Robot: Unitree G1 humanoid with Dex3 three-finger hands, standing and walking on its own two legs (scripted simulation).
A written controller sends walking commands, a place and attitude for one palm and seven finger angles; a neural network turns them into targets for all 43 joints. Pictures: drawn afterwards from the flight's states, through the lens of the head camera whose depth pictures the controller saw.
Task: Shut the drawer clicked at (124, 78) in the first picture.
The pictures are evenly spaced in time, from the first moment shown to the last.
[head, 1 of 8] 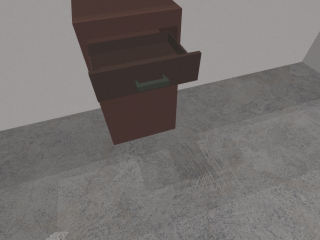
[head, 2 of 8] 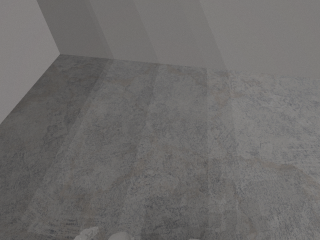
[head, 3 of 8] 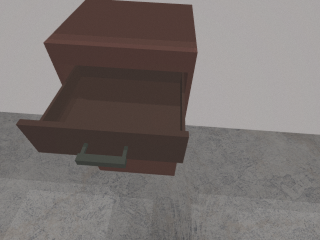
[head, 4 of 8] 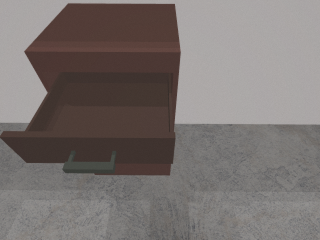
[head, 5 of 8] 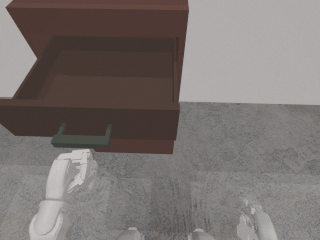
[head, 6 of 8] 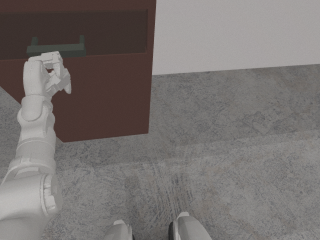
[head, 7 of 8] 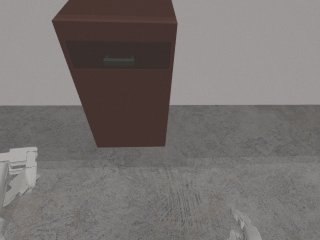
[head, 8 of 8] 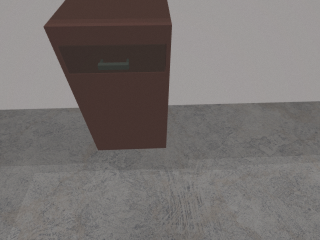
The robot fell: no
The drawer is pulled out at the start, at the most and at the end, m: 0.29 0.29 0.00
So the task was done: yes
